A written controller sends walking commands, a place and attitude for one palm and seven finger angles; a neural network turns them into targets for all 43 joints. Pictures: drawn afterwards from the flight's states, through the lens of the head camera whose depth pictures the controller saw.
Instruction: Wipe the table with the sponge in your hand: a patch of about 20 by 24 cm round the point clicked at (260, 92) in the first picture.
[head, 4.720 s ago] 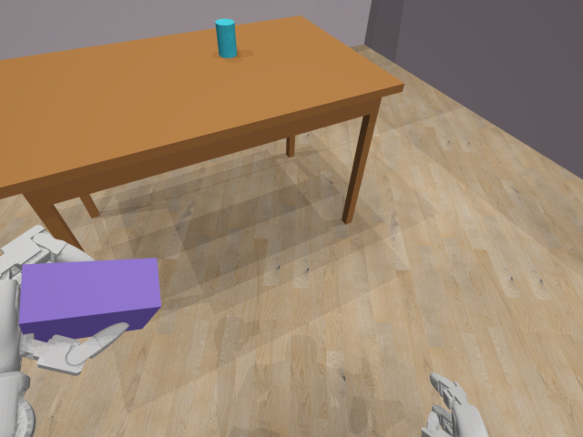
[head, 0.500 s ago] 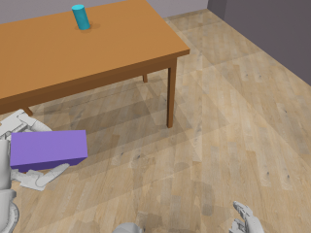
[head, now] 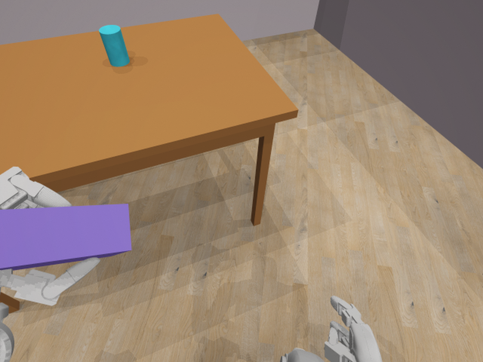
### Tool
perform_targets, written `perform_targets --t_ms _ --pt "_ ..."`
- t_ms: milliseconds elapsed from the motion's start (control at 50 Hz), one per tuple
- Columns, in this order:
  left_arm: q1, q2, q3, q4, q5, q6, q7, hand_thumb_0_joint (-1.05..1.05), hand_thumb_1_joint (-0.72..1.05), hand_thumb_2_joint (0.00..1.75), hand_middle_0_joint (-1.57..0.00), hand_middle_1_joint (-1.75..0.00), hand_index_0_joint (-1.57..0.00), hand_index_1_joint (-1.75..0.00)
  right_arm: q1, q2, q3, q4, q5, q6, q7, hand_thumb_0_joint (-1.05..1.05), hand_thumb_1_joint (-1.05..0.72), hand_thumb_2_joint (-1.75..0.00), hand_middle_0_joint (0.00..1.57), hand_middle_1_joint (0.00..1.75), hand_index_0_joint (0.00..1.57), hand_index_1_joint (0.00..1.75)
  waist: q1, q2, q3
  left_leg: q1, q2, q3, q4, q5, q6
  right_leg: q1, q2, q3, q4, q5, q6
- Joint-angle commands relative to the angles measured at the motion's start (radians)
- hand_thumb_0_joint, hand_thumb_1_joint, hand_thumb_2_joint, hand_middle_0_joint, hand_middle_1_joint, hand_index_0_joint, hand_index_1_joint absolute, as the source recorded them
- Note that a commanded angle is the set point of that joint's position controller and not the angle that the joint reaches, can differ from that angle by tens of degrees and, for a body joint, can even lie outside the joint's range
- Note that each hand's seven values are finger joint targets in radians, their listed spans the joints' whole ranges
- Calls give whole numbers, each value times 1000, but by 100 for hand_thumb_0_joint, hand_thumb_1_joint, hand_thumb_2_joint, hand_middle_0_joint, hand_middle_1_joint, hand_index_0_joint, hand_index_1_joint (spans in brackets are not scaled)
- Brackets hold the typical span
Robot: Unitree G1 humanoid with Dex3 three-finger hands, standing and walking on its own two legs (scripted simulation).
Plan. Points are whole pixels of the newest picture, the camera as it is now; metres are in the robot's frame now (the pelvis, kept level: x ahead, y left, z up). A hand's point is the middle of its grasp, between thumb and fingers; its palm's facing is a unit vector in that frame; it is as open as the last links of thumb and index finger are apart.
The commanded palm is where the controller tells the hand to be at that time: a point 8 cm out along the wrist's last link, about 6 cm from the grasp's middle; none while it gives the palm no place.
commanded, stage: take the last steps up to it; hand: left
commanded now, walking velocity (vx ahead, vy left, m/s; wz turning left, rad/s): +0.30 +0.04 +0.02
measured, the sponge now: (83, 236) +0.23 +0.20 +0.17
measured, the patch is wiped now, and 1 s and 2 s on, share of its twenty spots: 0.00 0.00 0.00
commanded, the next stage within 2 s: come to a stop and stand still in 1.16 s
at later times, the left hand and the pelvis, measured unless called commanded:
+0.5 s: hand (115, 163) +0.33 +0.19 +0.18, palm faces +0.36 -0.77 -0.52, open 9.5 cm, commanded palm +0.27 +0.24 +0.18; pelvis +0.12 -0.04 +0.00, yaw +2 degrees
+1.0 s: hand (129, 114) +0.43 +0.20 +0.18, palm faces +0.46 -0.72 -0.51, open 9.5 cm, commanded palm +0.38 +0.23 +0.18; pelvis +0.23 -0.05 -0.01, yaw +2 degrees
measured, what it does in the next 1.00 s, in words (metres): walks ahead: right foot, then left foot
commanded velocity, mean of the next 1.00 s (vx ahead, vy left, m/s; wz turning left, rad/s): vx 0.25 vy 0.07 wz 0.02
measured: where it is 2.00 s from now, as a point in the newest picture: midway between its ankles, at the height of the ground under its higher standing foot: (255, 345)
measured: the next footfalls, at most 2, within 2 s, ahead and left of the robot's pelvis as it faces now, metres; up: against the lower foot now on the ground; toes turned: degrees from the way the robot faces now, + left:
right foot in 0.12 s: +0.12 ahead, -0.12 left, +0.00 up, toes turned -10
left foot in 0.60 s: +0.24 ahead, +0.10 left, +0.00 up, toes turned +11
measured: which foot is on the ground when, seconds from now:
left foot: down 0.00-0.14, up 0.16-0.58, down 0.60-1.00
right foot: up 0.00-0.10, down 0.12-0.62, up 0.64-0.96, down 0.98-1.00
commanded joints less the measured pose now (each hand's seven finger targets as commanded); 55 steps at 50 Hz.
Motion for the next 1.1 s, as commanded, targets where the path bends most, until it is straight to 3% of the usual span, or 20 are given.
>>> perform_targets --t_ms 0,60,80,120,160,220,280,460,540,560,580,600,620,760,920,940,960,980,1000,1080 --pt "-17 145 124 -137 -16 -57 22 0 10 130 -120 -160 -120 -160 -55 -197 -85 -117 1 -33 -27 0 -90 -90 20 30 20 30 -1 222 -118 43 205 -125 -182 173 146 124 41 -65 -209 36 9" --pt "-57 147 127 -59 -15 -39 23 0 10 130 -120 -160 -120 -160 -62 -193 -84 -113 8 -13 -42 0 -90 -90 20 30 20 30 6 146 -148 5 159 -74 -12 79 103 305 75 -103 -418 101 -2" --pt "-84 148 116 -55 -9 -36 21 0 10 130 -120 -160 -120 -160 -62 -186 -84 -108 11 -6 -43 0 -90 -90 20 30 20 30 7 62 -167 -46 118 -43 146 46 84 392 26 -29 -495 119 -24" --pt "-106 212 149 -38 -3 -23 25 0 10 130 -120 -160 -120 -160 -102 -162 -73 -132 11 2 -36 0 -90 -90 20 30 20 30 25 -339 -175 -447 -78 -35 663 -331 16 584 -349 594 -631 315 -208" --pt "-190 189 123 -69 -16 -36 12 0 10 130 -120 -160 -120 -160 -107 -190 -90 -99 11 1 -26 0 -90 -90 20 30 20 30 1 -232 -145 -458 -23 -181 835 -218 -3 481 -350 551 -667 193 -180" --pt "-46 181 137 -78 -6 -61 12 0 10 130 -120 -160 -120 -160 -114 -183 -74 -83 4 27 -22 0 -90 -90 20 30 20 30 4 -74 -122 -476 3 -153 831 -93 -26 458 -268 266 -603 463 -172" --pt "-54 196 144 -142 -9 -78 19 0 10 130 -120 -160 -120 -160 -126 -193 -84 -99 1 37 -21 0 -90 -90 20 30 20 30 -4 -62 -133 -453 9 -116 710 -24 -30 449 -238 138 -601 580 -155" --pt "45 175 167 -149 -26 -64 50 0 10 130 -120 -160 -120 -160 -58 -183 -110 -172 10 25 -23 0 -90 -90 20 30 20 30 29 -144 -183 -245 -26 14 149 -14 3 553 -237 132 -548 655 -179" --pt "-57 161 126 -128 -22 -54 55 0 10 130 -120 -160 -120 -160 -24 -199 -118 -170 7 27 -40 0 -90 -90 20 30 20 30 -6 -82 -194 57 -72 69 -56 119 20 424 -157 61 -373 546 -112" --pt "-65 143 98 -120 -23 -55 50 0 10 130 -120 -160 -120 -160 -24 -221 -125 -173 11 30 -46 0 -90 -90 20 30 20 30 -24 47 -203 205 -9 -28 -81 158 56 292 -124 38 -212 455 -75" --pt "-89 140 92 -143 -24 -62 48 0 10 130 -120 -160 -120 -160 -38 -232 -122 -177 10 32 -42 0 -90 -90 20 30 20 30 -13 233 -227 337 196 -313 -100 304 161 86 -9 -11 -9 59 -28" --pt "-120 158 94 -137 -18 -69 48 0 10 130 -120 -160 -120 -160 -40 -215 -107 -189 14 24 -36 0 -90 -90 20 30 20 30 -7 272 -204 334 332 -539 -152 388 259 -48 53 39 185 -267 -25" --pt "-142 203 116 -88 -8 -65 43 0 10 130 -120 -160 -120 -160 -47 -210 -92 -172 7 18 -34 0 -90 -90 20 30 20 30 -15 198 -151 237 351 -566 -195 269 281 -94 38 99 288 -248 -30" --pt "-52 190 128 -315 -15 -67 23 0 10 130 -120 -160 -120 -160 -49 -199 -92 -139 8 -37 -15 0 -90 -90 20 30 20 30 15 274 -162 69 164 -158 -208 250 169 6 -8 22 82 43 -3" --pt "-79 125 110 -21 -17 -40 23 0 10 130 -120 -160 -120 -160 -47 -204 -89 -111 12 -21 -42 0 -90 -90 20 30 20 30 4 152 -137 11 152 -87 -68 48 107 274 75 -87 -398 72 7" --pt "-108 126 100 -8 -13 -38 24 0 10 130 -120 -160 -120 -160 -51 -200 -89 -110 16 -15 -45 0 -90 -90 20 30 20 30 4 99 -144 -20 124 -71 25 -8 89 338 54 -53 -483 116 -5" --pt "-133 126 81 -5 -4 -35 23 0 10 130 -120 -160 -120 -160 -46 -181 -86 -113 18 -10 -46 0 -90 -90 20 30 20 30 -2 -27 -163 -81 54 -20 202 -87 65 388 -50 104 -546 157 -57" --pt "-143 182 103 -7 0 -30 29 0 10 130 -120 -160 -120 -160 -63 -160 -76 -126 16 -5 -46 0 -90 -90 20 30 20 30 -1 -277 -162 -296 -59 1 438 -245 21 500 -263 473 -612 322 -153" --pt "-156 207 123 -8 -7 -28 31 0 10 130 -120 -160 -120 -160 -102 -178 -73 -127 8 -10 -44 0 -90 -90 20 30 20 30 25 -283 -132 -395 -70 -94 630 -336 5 493 -375 584 -641 447 -217" --pt "-129 187 117 -64 -3 -61 19 0 10 130 -120 -160 -120 -160 -118 -179 -73 -102 7 16 -32 0 -90 -90 20 30 20 30 2 -119 -125 -383 -28 -155 740 -133 -25 448 -259 285 -578 628 -167"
